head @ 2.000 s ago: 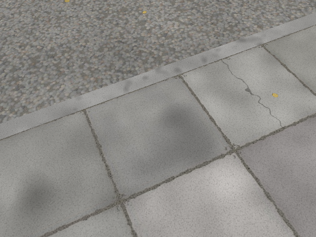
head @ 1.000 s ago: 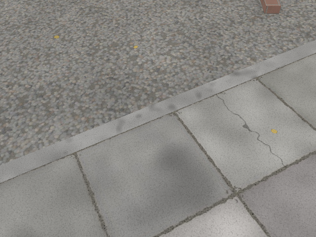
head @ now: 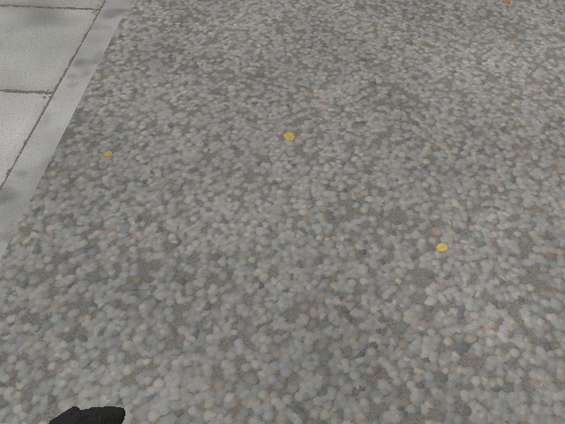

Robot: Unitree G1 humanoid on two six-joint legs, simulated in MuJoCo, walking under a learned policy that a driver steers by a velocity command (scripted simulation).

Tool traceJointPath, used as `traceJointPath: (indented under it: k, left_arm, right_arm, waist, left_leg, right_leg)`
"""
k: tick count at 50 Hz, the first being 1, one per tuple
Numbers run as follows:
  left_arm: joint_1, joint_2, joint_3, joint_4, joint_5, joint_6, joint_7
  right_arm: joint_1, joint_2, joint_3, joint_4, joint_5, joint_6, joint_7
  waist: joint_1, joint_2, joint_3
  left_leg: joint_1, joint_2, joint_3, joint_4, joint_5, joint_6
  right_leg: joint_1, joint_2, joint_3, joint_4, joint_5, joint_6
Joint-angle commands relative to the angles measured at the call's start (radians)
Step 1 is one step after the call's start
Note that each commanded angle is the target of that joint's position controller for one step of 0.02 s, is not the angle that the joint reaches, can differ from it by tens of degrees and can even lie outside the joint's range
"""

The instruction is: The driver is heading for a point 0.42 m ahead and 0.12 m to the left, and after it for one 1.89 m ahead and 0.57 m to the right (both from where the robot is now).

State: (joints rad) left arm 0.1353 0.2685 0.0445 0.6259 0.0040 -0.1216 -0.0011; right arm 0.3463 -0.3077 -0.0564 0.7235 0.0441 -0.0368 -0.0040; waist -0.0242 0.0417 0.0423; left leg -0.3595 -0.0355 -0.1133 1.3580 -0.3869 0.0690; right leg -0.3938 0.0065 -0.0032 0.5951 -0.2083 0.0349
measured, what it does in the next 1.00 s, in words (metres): walks ahead: left foot, then right foot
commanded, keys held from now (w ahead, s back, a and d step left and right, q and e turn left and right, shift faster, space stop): w+q+shift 0.26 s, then e+shift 0.74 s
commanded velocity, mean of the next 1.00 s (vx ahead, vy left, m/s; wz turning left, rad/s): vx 0.49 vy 0.00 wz -0.04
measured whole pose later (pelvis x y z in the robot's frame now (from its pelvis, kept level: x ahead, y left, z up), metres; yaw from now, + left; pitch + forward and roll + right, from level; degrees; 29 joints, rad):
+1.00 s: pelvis +0.55 +0.07 +0.01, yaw -6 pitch +2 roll +2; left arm 0.25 0.32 0.09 0.64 -0.02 0.01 -0.02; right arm -0.01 -0.28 -0.07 0.70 -0.01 0.00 -0.01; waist 0.05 0.01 0.09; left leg -0.48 -0.02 -0.03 1.19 -0.50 -0.02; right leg -0.41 0.05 0.00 0.55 -0.17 -0.08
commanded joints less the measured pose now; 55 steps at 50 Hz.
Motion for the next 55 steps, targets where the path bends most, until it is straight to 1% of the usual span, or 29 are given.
traceJointPath:
  k: [1,3,4,8,11,14,15,17,18,19,20,21,22,23,25,28,34,39,42,43,44,45,46,47,48,49,50,52,55]
  left_arm:
    - [0.166,0.103,0.042,0.024,0.021,0.007,0.007]
    - [0.139,0.063,0.035,0.056,-0.004,0.002,-0.001]
    - [0.128,0.069,0.037,0.069,-0.013,0.0,-0.003]
    - [0.089,0.129,0.05,0.087,0.008,-0.005,0.007]
    - [0.159,0.17,0.056,0.117,0.005,-0.002,0.012]
    - [0.222,0.235,0.063,0.141,0.0,0.014,0.014]
    - [0.26,0.264,0.065,0.155,-0.01,0.023,0.02]
    - [0.255,0.293,0.062,0.169,-0.021,0.038,0.022]
    - [0.211,0.275,0.052,0.165,-0.034,0.034,0.02]
    - [0.344,0.092,0.008,0.139,0.021,0.027,0.004]
    - [0.439,0.138,-0.004,0.182,-0.047,0.003,-0.005]
    - [0.247,0.216,0.023,0.153,-0.082,0.006,0.001]
    - [0.192,0.174,0.017,0.111,-0.084,0.013,0.011]
    - [0.181,0.15,0.014,0.133,-0.06,0.028,0.024]
    - [0.276,0.142,0.027,0.174,-0.043,0.077,0.026]
    - [0.256,0.102,0.033,0.156,-0.038,0.121,0.031]
    - [0.127,0.073,0.028,0.087,-0.021,0.13,-0.001]
    - [0.047,0.11,0.045,0.011,-0.022,0.156,-0.045]
    - [0.113,0.132,0.066,-0.008,-0.026,0.163,-0.052]
    - [0.21,0.157,0.083,0.01,-0.021,0.156,-0.04]
    - [0.283,0.272,0.122,0.01,-0.017,0.145,-0.013]
    - [0.257,0.373,0.139,-0.006,0.009,0.139,-0.004]
    - [0.24,0.31,0.119,-0.042,0.024,0.114,-0.02]
    - [0.186,0.282,0.111,-0.055,0.011,0.098,-0.025]
    - [0.133,0.246,0.104,-0.06,-0.022,0.097,-0.019]
    - [0.077,0.211,0.093,-0.074,-0.041,0.107,-0.007]
    - [0.043,0.191,0.086,-0.091,-0.036,0.116,0.01]
    - [0.039,0.201,0.093,-0.11,-0.019,0.13,0.028]
    - [0.067,0.228,0.107,-0.115,-0.021,0.144,0.047]
  right_arm:
    - [-0.113,-0.051,-0.01,-0.151,-0.011,-0.005,0.016]
    - [-0.11,-0.01,-0.004,-0.167,0.012,0.021,0.024]
    - [-0.126,0.0,0.0,-0.178,0.007,0.029,0.026]
    - [-0.19,-0.02,0.003,-0.198,-0.007,0.025,0.038]
    - [-0.316,-0.033,0.003,-0.219,-0.012,0.011,0.062]
    - [-0.385,-0.036,0.001,-0.239,-0.014,-0.009,0.086]
    - [-0.366,-0.046,-0.006,-0.243,-0.021,-0.015,0.088]
    - [-0.067,-0.122,-0.054,-0.175,-0.027,-0.015,0.075]
    - [0.081,-0.168,-0.078,-0.129,-0.034,-0.003,0.049]
    - [0.061,-0.257,-0.071,-0.117,-0.063,-0.003,0.025]
    - [0.093,-0.204,-0.053,-0.165,-0.093,-0.016,0.028]
    - [0.07,-0.168,-0.047,-0.141,-0.09,-0.025,0.04]
    - [-0.001,-0.164,-0.044,-0.108,-0.067,-0.041,0.045]
    - [-0.077,-0.115,-0.031,-0.099,-0.059,-0.053,0.044]
    - [-0.146,-0.062,-0.02,-0.092,-0.075,-0.069,0.047]
    - [-0.221,-0.057,-0.022,-0.068,-0.076,-0.079,0.03]
    - [-0.268,-0.08,-0.03,-0.052,-0.066,-0.025,-0.031]
    - [-0.254,-0.119,-0.046,-0.042,-0.035,0.027,-0.025]
    - [-0.289,-0.122,-0.053,-0.049,-0.009,0.043,-0.022]
    - [-0.289,-0.112,-0.053,-0.043,0.0,0.047,-0.02]
    - [-0.273,-0.106,-0.052,-0.059,-0.014,0.041,-0.016]
    - [-0.261,-0.034,-0.034,-0.112,-0.067,0.034,-0.01]
    - [-0.286,-0.075,-0.032,-0.101,-0.074,0.023,0.0]
    - [-0.328,-0.087,-0.036,-0.107,-0.043,0.016,0.005]
    - [-0.343,-0.079,-0.037,-0.096,-0.044,0.013,-0.003]
    - [-0.352,-0.091,-0.042,-0.092,-0.056,0.016,-0.013]
    - [-0.355,-0.092,-0.045,-0.09,-0.058,0.02,-0.015]
    - [-0.345,-0.06,-0.038,-0.074,-0.052,0.022,-0.013]
    - [-0.348,-0.033,-0.028,-0.057,-0.042,0.023,-0.014]
  waist:
    - [0.081,-0.099,-0.044]
    - [0.045,-0.135,-0.006]
    - [0.033,-0.125,0.023]
    - [0.01,-0.081,0.089]
    - [0.063,-0.016,0.132]
    - [0.064,-0.045,0.127]
    - [0.039,-0.084,0.097]
    - [-0.133,-0.135,-0.072]
    - [-0.228,-0.093,-0.117]
    - [-0.056,0.267,-0.251]
    - [-0.102,0.147,-0.605]
    - [-0.143,-0.026,-0.508]
    - [-0.068,-0.049,-0.289]
    - [-0.022,-0.088,-0.185]
    - [0.05,-0.035,-0.141]
    - [0.083,0.007,-0.093]
    - [0.045,0.015,-0.086]
    - [0.012,0.032,-0.065]
    - [0.059,0.043,-0.084]
    - [0.113,-0.005,-0.119]
    - [0.138,-0.193,-0.126]
    - [0.045,-0.418,-0.203]
    - [0.091,-0.247,-0.359]
    - [0.077,-0.154,-0.302]
    - [0.046,-0.061,-0.216]
    - [0.021,-0.05,-0.16]
    - [0.0,-0.081,-0.153]
    - [-0.001,-0.105,-0.171]
    - [0.016,-0.127,-0.206]
  left_leg:
    - [-0.423,0.168,-0.015,0.039,0.078,-0.001]
    - [-0.428,0.203,-0.003,0.015,0.06,0.003]
    - [-0.455,0.212,0.003,0.001,0.086,0.0]
    - [-0.463,0.21,0.037,-0.164,0.32,-0.027]
    - [-0.434,0.175,0.129,-0.387,0.462,0.006]
    - [-0.252,0.065,0.252,-0.578,0.445,0.056]
    - [-0.173,0.003,0.278,-0.606,0.389,0.069]
    - [0.191,-0.054,0.223,-0.706,0.382,0.13]
    - [0.45,0.0,0.131,-0.845,0.557,0.15]
    - [0.815,0.289,-0.191,-0.657,1.072,0.211]
    - [0.896,0.487,-0.555,-0.761,0.909,0.368]
    - [0.708,0.436,-0.435,-0.884,0.882,0.314]
    - [0.52,0.41,-0.311,-0.929,0.822,0.272]
    - [0.37,0.374,-0.225,-0.962,0.806,0.236]
    - [0.159,0.336,-0.07,-1.041,0.831,0.199]
    - [0.066,0.311,0.101,-1.112,0.842,0.191]
    - [0.181,0.268,0.307,-1.095,0.717,0.158]
    - [0.321,0.35,0.32,-0.994,0.699,0.131]
    - [0.338,0.358,0.348,-0.816,0.852,0.066]
    - [0.289,0.314,0.378,-0.649,0.863,0.017]
    - [0.091,0.204,0.382,-0.375,0.554,-0.065]
    - [-0.28,-0.028,0.302,-0.064,-0.286,-0.146]
    - [-0.318,-0.03,0.028,0.028,-0.306,-0.127]
    - [-0.35,-0.005,-0.008,0.01,-0.224,-0.098]
    - [-0.36,0.022,-0.009,-0.066,-0.15,-0.089]
    - [-0.35,0.039,-0.011,-0.154,-0.087,-0.089]
    - [-0.29,0.041,-0.011,-0.22,-0.045,-0.092]
    - [-0.236,0.001,0.003,-0.344,0.004,-0.116]
    - [-0.197,-0.031,-0.013,-0.493,0.043,-0.146]
  right_leg:
    - [0.394,-0.294,0.376,-0.33,-0.117,-0.162]
    - [0.325,-0.28,0.252,-0.37,-0.055,-0.157]
    - [0.301,-0.282,0.196,-0.391,-0.005,-0.159]
    - [0.245,-0.252,-0.033,-0.461,0.132,-0.149]
    - [0.325,-0.226,-0.158,-0.488,0.221,-0.113]
    - [0.39,-0.23,-0.227,-0.411,0.781,-0.089]
    - [0.423,-0.25,-0.215,-0.329,1.067,-0.101]
    - [0.4,-0.276,-0.177,0.017,1.275,-0.12]
    - [0.241,-0.218,-0.186,0.279,1.041,-0.089]
    - [-0.112,-0.027,-0.146,0.77,-0.422,-0.042]
    - [-0.161,0.055,0.219,0.974,-0.496,-0.056]
    - [-0.139,0.016,0.213,0.941,-0.382,-0.047]
    - [-0.192,-0.035,0.162,0.827,-0.306,-0.036]
    - [-0.187,-0.086,0.134,0.771,-0.25,-0.018]
    - [-0.033,-0.132,0.128,0.72,-0.183,0.003]
    - [-0.052,-0.145,0.086,0.628,-0.125,0.037]
    - [-0.114,-0.148,0.0,0.3,0.178,0.038]
    - [-0.154,-0.123,-0.072,0.168,0.058,-0.015]
    - [-0.052,-0.06,-0.125,0.065,-0.023,-0.079]
    - [0.09,-0.019,-0.121,-0.045,0.098,-0.124]
    - [0.258,-0.105,0.112,-0.135,0.639,-0.208]
    - [0.485,-0.287,0.528,-0.136,0.868,-0.418]
    - [0.529,-0.34,0.65,-0.21,0.641,-0.45]
    - [0.48,-0.327,0.575,-0.241,0.493,-0.411]
    - [0.399,-0.276,0.502,-0.254,0.363,-0.353]
    - [0.316,-0.243,0.451,-0.263,0.297,-0.314]
    - [0.251,-0.203,0.413,-0.268,0.281,-0.289]
    - [0.234,-0.154,0.381,-0.254,0.337,-0.266]
    - [0.242,-0.137,0.406,-0.228,0.312,-0.253]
